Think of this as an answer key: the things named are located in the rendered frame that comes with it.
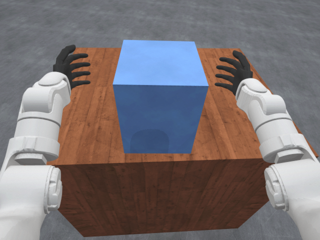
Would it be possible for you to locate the left robot upper arm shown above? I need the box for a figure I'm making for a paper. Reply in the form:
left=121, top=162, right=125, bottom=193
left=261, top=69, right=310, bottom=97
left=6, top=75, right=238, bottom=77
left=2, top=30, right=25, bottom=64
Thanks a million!
left=0, top=165, right=63, bottom=240

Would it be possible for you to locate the carton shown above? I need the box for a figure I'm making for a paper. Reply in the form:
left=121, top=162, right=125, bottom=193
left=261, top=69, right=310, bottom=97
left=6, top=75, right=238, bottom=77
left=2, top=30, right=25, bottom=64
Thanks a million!
left=112, top=40, right=209, bottom=154

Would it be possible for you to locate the robot right forearm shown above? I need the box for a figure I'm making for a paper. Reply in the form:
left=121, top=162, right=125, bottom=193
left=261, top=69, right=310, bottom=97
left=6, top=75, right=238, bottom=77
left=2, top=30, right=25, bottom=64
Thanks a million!
left=235, top=78, right=320, bottom=167

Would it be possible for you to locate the pedestal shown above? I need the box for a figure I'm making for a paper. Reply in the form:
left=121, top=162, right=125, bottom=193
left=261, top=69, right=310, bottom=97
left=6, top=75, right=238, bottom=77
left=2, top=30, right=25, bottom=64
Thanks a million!
left=45, top=47, right=319, bottom=237

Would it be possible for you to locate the right robot upper arm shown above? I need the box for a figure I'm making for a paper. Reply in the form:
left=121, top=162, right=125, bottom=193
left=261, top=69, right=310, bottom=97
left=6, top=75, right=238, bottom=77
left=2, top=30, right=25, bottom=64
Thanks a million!
left=264, top=158, right=320, bottom=240

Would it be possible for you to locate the robot left hand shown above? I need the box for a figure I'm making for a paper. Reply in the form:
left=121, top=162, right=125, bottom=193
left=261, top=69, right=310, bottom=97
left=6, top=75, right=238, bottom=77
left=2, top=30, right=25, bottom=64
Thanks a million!
left=53, top=44, right=91, bottom=90

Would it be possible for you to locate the robot left forearm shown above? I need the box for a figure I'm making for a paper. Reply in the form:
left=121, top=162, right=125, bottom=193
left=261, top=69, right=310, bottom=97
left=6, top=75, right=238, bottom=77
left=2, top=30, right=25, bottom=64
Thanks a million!
left=0, top=71, right=71, bottom=182

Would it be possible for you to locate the robot right hand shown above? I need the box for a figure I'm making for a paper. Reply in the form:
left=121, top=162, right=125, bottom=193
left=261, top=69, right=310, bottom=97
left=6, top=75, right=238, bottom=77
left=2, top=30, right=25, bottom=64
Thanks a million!
left=214, top=50, right=253, bottom=96

